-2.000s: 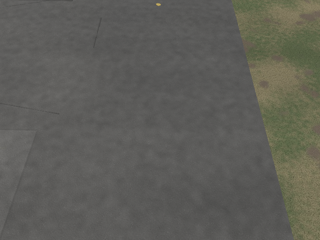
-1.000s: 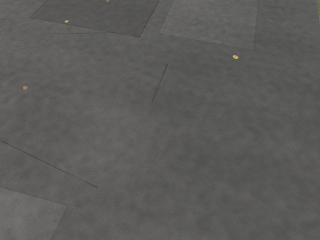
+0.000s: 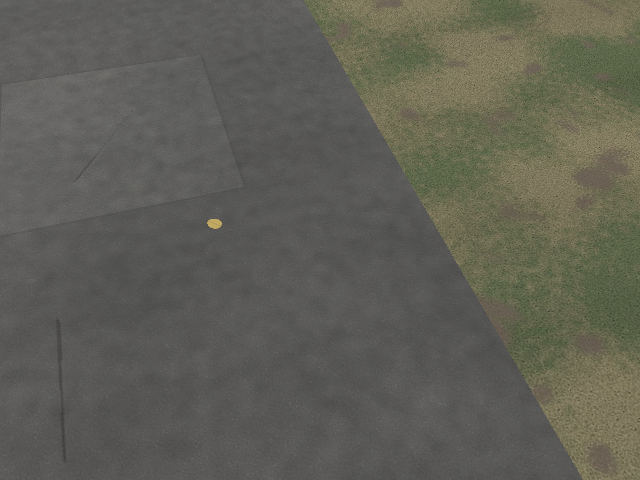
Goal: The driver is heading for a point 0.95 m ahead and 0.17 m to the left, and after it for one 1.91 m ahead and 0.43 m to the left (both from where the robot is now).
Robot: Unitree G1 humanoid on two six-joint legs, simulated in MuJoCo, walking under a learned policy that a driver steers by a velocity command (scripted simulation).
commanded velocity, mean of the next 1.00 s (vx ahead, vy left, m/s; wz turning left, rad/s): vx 0.50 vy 0.00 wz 0.20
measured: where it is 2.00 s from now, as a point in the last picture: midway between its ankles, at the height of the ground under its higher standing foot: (245, 308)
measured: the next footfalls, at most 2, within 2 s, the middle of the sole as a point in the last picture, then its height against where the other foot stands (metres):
right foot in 0.24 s outside the picture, level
left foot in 0.80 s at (263, 439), level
